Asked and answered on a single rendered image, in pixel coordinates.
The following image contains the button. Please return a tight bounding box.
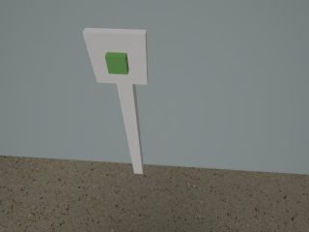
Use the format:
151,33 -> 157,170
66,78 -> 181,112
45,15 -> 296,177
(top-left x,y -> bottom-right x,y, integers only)
105,52 -> 129,74

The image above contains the panel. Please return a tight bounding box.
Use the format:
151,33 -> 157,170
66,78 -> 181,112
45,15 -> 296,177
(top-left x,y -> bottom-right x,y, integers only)
82,28 -> 149,174

